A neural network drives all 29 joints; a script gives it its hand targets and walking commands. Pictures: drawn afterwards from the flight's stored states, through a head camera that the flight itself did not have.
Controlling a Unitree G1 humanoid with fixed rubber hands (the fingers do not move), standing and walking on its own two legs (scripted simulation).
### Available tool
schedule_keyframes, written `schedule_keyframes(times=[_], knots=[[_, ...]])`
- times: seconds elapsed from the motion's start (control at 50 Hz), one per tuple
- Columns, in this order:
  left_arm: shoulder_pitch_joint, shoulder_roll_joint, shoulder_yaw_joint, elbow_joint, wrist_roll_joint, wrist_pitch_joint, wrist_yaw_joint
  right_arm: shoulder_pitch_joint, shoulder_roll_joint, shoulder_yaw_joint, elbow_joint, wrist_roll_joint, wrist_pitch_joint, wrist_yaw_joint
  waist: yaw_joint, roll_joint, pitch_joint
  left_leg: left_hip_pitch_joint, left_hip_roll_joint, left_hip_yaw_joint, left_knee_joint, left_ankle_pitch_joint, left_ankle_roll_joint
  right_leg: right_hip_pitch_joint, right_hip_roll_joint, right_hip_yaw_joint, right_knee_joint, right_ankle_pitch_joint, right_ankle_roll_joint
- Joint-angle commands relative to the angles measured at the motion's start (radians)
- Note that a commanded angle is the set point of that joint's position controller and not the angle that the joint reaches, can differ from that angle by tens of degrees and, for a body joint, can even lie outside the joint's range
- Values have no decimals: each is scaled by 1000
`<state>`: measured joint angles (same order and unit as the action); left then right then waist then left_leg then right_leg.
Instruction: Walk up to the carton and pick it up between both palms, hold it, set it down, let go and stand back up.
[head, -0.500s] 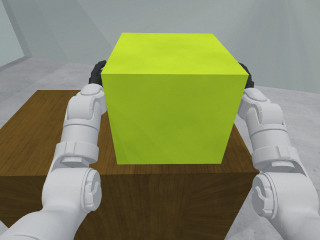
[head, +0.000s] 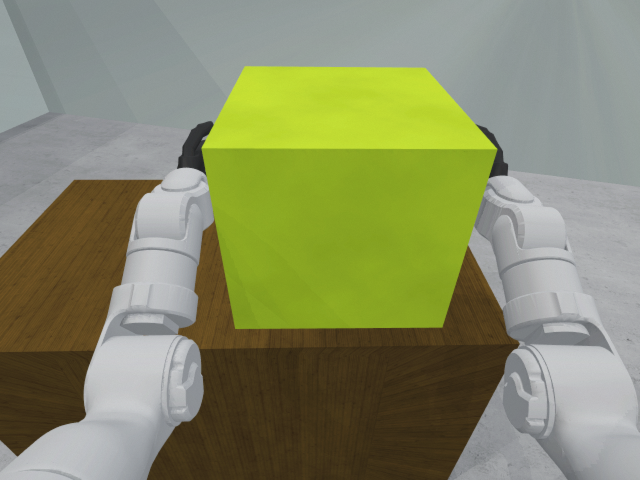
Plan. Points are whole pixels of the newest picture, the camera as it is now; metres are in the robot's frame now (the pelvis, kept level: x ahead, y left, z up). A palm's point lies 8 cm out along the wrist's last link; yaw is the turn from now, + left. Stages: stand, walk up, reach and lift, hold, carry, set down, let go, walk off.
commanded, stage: hold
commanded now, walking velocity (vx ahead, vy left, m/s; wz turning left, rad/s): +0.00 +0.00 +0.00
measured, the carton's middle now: (337, 188) +0.43 +0.01 +0.20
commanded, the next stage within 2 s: set down in 0.66 s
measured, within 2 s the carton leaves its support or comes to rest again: neither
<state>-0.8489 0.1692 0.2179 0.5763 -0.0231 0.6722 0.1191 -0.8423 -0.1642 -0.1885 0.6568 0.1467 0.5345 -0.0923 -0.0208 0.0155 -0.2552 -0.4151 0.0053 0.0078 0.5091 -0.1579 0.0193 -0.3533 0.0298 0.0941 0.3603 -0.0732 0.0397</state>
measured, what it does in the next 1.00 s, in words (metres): stands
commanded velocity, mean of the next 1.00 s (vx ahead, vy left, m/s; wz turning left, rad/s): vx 0.00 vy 0.00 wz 0.00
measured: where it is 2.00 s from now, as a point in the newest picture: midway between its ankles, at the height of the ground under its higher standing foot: outside the picture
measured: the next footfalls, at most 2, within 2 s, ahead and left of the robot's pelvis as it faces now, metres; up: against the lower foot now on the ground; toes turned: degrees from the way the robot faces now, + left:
none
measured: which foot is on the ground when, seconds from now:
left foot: down 0.00-1.00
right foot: down 0.00-1.00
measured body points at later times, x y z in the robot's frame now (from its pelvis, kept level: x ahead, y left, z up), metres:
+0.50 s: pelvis +0.00 +0.00 +0.00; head -0.07 +0.01 +0.44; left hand +0.40 +0.19 +0.24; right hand +0.40 -0.17 +0.24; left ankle +0.06 +0.09 -0.74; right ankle +0.07 -0.15 -0.74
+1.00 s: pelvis +0.01 -0.01 +0.00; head -0.05 +0.00 +0.45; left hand +0.42 +0.18 +0.23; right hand +0.42 -0.18 +0.22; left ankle +0.06 +0.09 -0.74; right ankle +0.07 -0.15 -0.74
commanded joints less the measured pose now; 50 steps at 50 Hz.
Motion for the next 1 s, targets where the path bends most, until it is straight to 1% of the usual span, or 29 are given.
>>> schedule_keyframes(times=[0.0, 0.04, 0.1, 0.12, 0.18, 0.2, 0.24, 0.26, 0.3, 0.34, 0.36, 0.4, 0.42, 0.46, 0.54, 0.58, 0.6, 0.64, 0.66, 0.68, 0.7, 0.72, 0.76, 0.78, 0.8, 0.86, 0.94, 0.96, 0.98], knots=[[-930, -720, -352, -312, -113, -103, -195, -998, 644, 406, -333, 232, -73, 158, -4, 19, -501, 361, 3, -73, -214, -8, -26, 277, 21, -46, -82, -39, -61], [-869, -734, -373, -343, -112, -97, -199, -979, 655, 440, -413, 244, -88, 154, -1, 37, -510, 376, -3, -79, -191, 72, -32, 312, 21, -51, -58, 35, -67], [-883, -706, -330, -243, -90, -82, -204, -978, 601, 378, -289, 225, -67, 155, -4, 26, -399, 324, -5, -64, -223, -59, -32, 265, 19, -52, -85, -87, -66], [-868, -729, -328, -293, -85, -84, -205, -971, 627, 412, -322, 234, -73, 156, 21, 12, -436, 347, 13, -69, -227, -29, -27, 276, 24, -56, -69, -53, -63], [-990, -695, -338, -311, -95, -102, -203, -1011, 634, 373, -255, 218, -74, 161, 1, 32, -437, 332, 9, -67, -248, -132, -19, 239, 6, -50, -74, -124, -64], [-899, -708, -331, -268, -97, -87, -206, -1032, 640, 404, -319, 227, -79, 161, 18, -2, -443, 326, 10, -69, -236, -97, -7, 274, 9, -46, -74, -89, -62], [-926, -712, -350, -312, -93, -99, -200, -1007, 640, 423, -345, 224, -82, 164, 14, 28, -487, 362, 13, -77, -230, -37, -22, 273, 14, -49, -69, -46, -63], [-894, -708, -325, -320, -80, -89, -204, -973, 635, 404, -294, 233, -65, 162, 9, 13, -450, 361, 14, -78, -226, -4, -24, 291, 21, -45, -74, -25, -68], [-898, -729, -347, -280, -95, -91, -203, -1012, 627, 406, -352, 232, -79, 165, 18, 24, -457, 335, 30, -91, -236, -68, -26, 268, 18, -46, -64, -67, -70], [-919, -721, -355, -267, -93, -88, -200, -1004, 607, 366, -301, 206, -78, 164, -13, 59, -450, 354, 27, -84, -244, -117, -35, 240, 12, -48, -72, -84, -71], [-918, -728, -366, -324, -104, -98, -198, -993, 639, 388, -339, 222, -84, 163, -10, 31, -506, 382, 23, -77, -228, -23, -31, 279, 12, -46, -68, -14, -70], [-944, -727, -365, -322, -108, -104, -195, -1005, 641, 390, -331, 225, -80, 168, 1, 23, -488, 361, 11, -76, -222, -46, -32, 265, 13, -51, -63, -44, -60], [-911, -718, -343, -326, -96, -104, -194, -1021, 653, 421, -357, 245, -91, 169, 33, 10, -517, 365, 21, -87, -224, -46, -23, 279, 16, -53, -58, -45, -61], [-922, -699, -340, -295, -90, -95, -198, -985, 631, 394, -265, 230, -80, 168, 9, 36, -430, 342, 3, -65, -233, -68, -24, 254, 12, -57, -73, -73, -59], [-907, -701, -322, -245, -65, -87, -203, -999, 617, 394, -287, 228, -76, 166, 14, 15, -417, 344, 16, -67, -235, -62, -20, 250, 14, -53, -79, -84, -64], [-947, -740, -389, -309, -123, -99, -196, -1049, 646, 396, -388, 214, -98, 164, -8, 15, -531, 368, 19, -85, -223, -43, -31, 275, 19, -53, -68, -44, -68], [-896, -719, -341, -238, -92, -91, -202, -1010, 606, 365, -282, 210, -82, 162, 0, 17, -434, 350, 20, -82, -235, -96, -30, 259, 21, -52, -82, -94, -73], [-920, -710, -348, -289, -93, -97, -204, -973, 619, 380, -270, 213, -81, 163, 2, 29, -443, 353, 20, -77, -234, -82, -29, 254, 13, -54, -68, -71, -62], [-947, -730, -326, -297, -85, -100, -214, -1027, 676, 426, -320, 238, -82, 170, 55, -21, -410, 379, -15, -61, -266, -100, -3, 322, 43, -59, -104, -120, -30], [-1010, -739, -358, -319, -105, -114, -208, -1034, 700, 417, -288, 241, -92, 172, 26, 12, -442, 371, -5, -71, -265, -93, -12, 305, 47, -70, -87, -101, -30], [-960, -743, -336, -260, -93, -119, -211, -1074, 668, 386, -332, 211, -119, 176, 44, -1, -430, 373, -13, -59, -265, -106, -24, 291, 45, -78, -96, -122, -36], [-950, -742, -310, -212, -80, -125, -218, -1094, 643, 342, -307, 193, -132, 185, 21, 6, -393, 334, 12, -83, -289, -197, -19, 284, 56, -90, -85, -156, -34], [-964, -741, -311, -222, -64, -147, -215, -1069, 639, 333, -253, 172, -156, 187, 52, 51, -401, 332, 12, -67, -292, -204, -22, 291, 47, -76, -81, -171, -44], [-942, -741, -324, -204, -67, -159, -217, -1074, 638, 322, -251, 155, -166, 192, 37, 40, -371, 342, 13, -77, -301, -191, -25, 270, 48, -89, -80, -152, -47], [-981, -715, -302, -228, -51, -172, -211, -1051, 637, 305, -208, 147, -174, 204, 46, 42, -411, 369, 30, -83, -300, -198, -31, 279, 50, -100, -71, -168, -45], [-886, -677, -172, -56, 40, -195, -243, -957, 621, 239, -45, 52, -209, 211, 42, 24, -298, 296, 13, -68, -323, -273, -13, 316, 41, -103, -85, -206, -38], [-844, -627, -109, 0, 72, -236, -259, -1002, 649, 256, -135, 37, -276, 192, 99, -10, -305, 294, -7, -20, -319, -216, -4, 360, 32, -102, -97, -235, -41], [-824, -620, -106, 37, 72, -249, -265, -988, 620, 221, -103, 5, -288, 194, 66, -47, -298, 316, -7, -31, -311, -229, -4, 343, 36, -109, -105, -232, -40], [-864, -640, -131, -23, 58, -281, -264, -966, 657, 258, -99, 9, -312, 187, 71, -7, -309, 297, -15, -17, -317, -178, 0, 368, 32, -112, -98, -204, -36]])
